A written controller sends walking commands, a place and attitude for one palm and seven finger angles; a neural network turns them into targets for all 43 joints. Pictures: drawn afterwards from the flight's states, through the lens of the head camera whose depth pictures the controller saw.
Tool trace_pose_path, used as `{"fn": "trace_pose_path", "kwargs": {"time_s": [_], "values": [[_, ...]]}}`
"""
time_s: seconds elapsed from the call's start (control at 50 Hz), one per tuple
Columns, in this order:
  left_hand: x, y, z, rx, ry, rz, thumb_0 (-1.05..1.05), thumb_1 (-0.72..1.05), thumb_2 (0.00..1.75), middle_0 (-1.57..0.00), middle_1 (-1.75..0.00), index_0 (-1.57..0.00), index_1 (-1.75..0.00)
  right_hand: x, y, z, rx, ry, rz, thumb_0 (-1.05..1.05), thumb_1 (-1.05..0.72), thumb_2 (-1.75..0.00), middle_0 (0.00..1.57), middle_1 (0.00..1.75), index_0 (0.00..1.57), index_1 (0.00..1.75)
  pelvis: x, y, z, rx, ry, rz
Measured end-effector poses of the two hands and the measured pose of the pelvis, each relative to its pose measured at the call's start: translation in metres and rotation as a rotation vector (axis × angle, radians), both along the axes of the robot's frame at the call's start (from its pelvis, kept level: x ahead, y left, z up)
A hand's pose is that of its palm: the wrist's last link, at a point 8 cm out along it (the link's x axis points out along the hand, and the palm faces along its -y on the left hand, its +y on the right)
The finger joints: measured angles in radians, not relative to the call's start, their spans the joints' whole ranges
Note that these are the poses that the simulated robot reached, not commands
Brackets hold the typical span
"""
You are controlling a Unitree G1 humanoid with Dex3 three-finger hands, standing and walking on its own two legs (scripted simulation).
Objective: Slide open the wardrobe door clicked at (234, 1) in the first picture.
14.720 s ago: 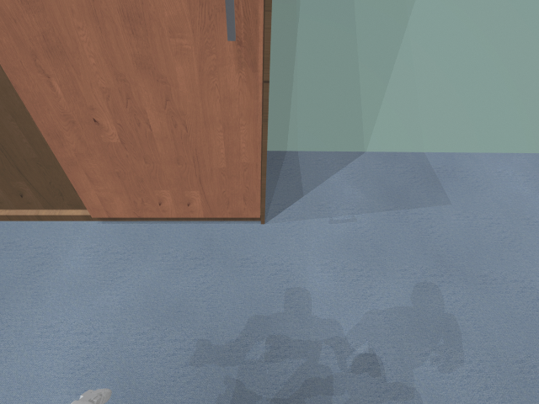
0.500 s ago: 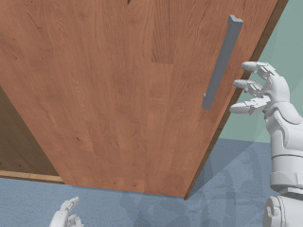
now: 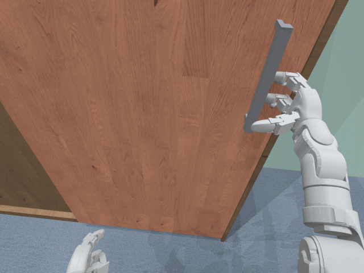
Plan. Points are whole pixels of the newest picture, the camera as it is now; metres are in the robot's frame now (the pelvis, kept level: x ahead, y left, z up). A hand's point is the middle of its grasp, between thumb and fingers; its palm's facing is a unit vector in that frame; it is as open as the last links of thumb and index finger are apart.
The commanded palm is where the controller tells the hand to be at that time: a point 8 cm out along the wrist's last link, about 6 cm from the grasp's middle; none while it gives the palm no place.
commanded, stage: feel for the door with the fingertips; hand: right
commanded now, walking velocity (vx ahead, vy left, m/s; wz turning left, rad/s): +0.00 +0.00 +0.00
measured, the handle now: (261, 82) +0.46 -0.13 +0.23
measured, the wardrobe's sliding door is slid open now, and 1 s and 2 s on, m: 0.00 0.00 0.00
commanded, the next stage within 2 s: slide the fingers in behind the handle in 0.26 s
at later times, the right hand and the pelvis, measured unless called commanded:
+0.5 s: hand (274, 102) +0.42 -0.15 +0.21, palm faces +0.05 +1.00 +0.00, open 13.6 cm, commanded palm +0.39 -0.20 +0.22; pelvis -0.01 +0.01 +0.00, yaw -1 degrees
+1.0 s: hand (271, 105) +0.41 -0.15 +0.21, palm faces +0.03 +1.00 +0.02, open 13.9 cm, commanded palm +0.38 -0.19 +0.22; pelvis +0.00 +0.00 +0.00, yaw +0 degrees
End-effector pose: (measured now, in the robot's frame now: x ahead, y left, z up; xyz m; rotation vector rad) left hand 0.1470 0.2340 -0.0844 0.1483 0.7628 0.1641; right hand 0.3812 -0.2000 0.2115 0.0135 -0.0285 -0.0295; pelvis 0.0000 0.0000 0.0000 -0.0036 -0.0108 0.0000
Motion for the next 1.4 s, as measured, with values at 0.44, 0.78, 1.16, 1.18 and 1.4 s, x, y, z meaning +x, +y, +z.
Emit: {"fn": "trace_pose_path", "kwargs": {"time_s": [0.44, 0.78, 1.16, 1.18, 1.4], "values": [[-0.037, 0.026, -0.012, 0.044, 0.109, 0.043, 0.01, 0.9, 0.9, -0.2, -0.3, -0.2, -0.3, 0.013, -0.007, 0.0, -0.015, 0.029, -0.018, -0.01, 0.5, -0.3, 0.36, 1.25, 0.36, 1.25, -0.006, 0.008, 0.0, 0.003, 0.008, -0.016], [-0.037, 0.014, -0.01, 0.016, 0.072, 0.041, 0.01, 0.9, 0.9, -0.2, -0.3, -0.2, -0.3, 0.009, -0.004, -0.002, -0.002, 0.005, 0.005, -0.01, 0.5, -0.3, 0.32, 1.23, 0.32, 1.21, -0.007, 0.003, 0.001, 0.003, 0.007, 0.0], [0.002, 0.0, 0.004, 0.014, 0.01, -0.006, 0.01, 0.9, 0.9, -0.2, -0.3, -0.2, -0.3, 0.0, 0.003, 0.001, 0.011, 0.003, 0.009, -0.01, 0.5, -0.3, 0.3, 1.2, 0.3, 1.2, 0.0, -0.001, 0.002, 0.003, -0.001, 0.001], [0.004, 0.0, 0.004, 0.013, 0.01, -0.008, 0.01, 0.9, 0.9, -0.2, -0.3, -0.2, -0.3, -0.001, 0.004, 0.001, 0.011, 0.004, 0.009, -0.01, 0.5, -0.3, 0.3, 1.2, 0.3, 1.2, 0.001, -0.001, 0.002, 0.003, -0.002, 0.0], [0.006, -0.004, 0.003, 0.008, 0.019, -0.019, 0.01, 0.9, 0.9, -0.2, -0.3, -0.2, -0.3, -0.002, 0.014, -0.001, 0.016, 0.023, 0.008, -0.01, 0.5, -0.3, 0.3, 1.2, 0.3, 1.2, 0.0, 0.0, 0.002, 0.003, -0.007, -0.005]]}}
